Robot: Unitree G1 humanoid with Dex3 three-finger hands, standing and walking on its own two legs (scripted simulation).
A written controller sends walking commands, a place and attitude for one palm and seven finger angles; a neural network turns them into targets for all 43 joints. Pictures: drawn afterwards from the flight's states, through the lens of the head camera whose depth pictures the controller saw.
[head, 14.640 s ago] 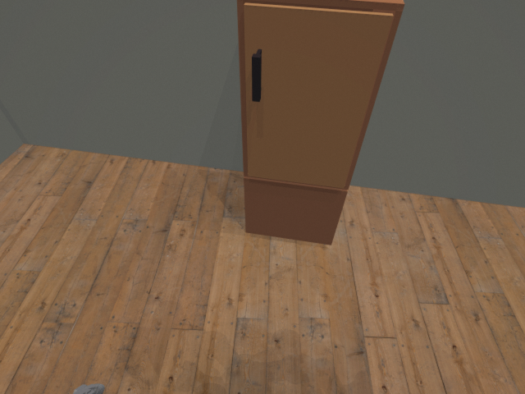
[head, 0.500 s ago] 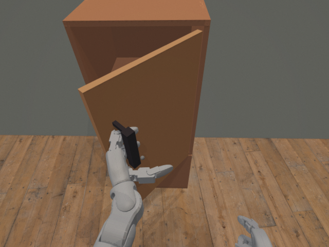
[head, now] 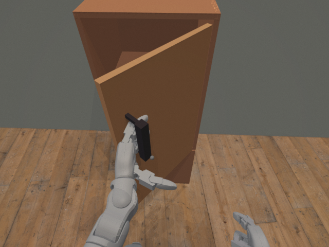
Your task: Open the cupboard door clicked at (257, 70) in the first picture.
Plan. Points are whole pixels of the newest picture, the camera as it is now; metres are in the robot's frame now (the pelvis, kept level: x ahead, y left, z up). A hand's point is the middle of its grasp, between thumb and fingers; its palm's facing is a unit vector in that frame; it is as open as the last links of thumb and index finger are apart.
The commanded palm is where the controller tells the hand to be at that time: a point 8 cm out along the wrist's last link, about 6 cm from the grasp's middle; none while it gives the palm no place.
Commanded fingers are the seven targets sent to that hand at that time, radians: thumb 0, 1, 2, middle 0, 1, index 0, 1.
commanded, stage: slide the hand sideways off the handle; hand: left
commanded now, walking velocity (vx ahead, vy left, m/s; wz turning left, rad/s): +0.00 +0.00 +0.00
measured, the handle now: (137, 137) +0.35 +0.09 +0.10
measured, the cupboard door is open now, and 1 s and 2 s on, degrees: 50 52 52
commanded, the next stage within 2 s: draw the hand back to the body in 1.08 s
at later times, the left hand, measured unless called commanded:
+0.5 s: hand (142, 173) +0.26 +0.07 +0.09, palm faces -0.07 -1.00 +0.01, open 16.3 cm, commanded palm +0.23 +0.13 +0.09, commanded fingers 0.00 -0.50 0.30 -0.15 -0.30 -0.15 -0.30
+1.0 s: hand (125, 188) +0.23 +0.10 +0.09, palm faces -0.05 -1.00 -0.01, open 16.0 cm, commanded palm +0.19 +0.17 +0.09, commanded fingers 0.00 -0.50 0.30 -0.15 -0.30 -0.15 -0.30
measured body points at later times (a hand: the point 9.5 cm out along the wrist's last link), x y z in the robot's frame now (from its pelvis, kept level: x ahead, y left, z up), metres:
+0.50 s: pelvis +0.00 +0.00 +0.00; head +0.00 -0.01 +0.45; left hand +0.26 +0.12 +0.09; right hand +0.16 -0.22 -0.08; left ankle +0.08 +0.14 -0.70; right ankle -0.04 -0.11 -0.70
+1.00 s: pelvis +0.02 -0.01 +0.00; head +0.02 -0.03 +0.45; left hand +0.22 +0.15 +0.09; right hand +0.19 -0.24 -0.08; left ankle +0.08 +0.14 -0.70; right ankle -0.04 -0.11 -0.70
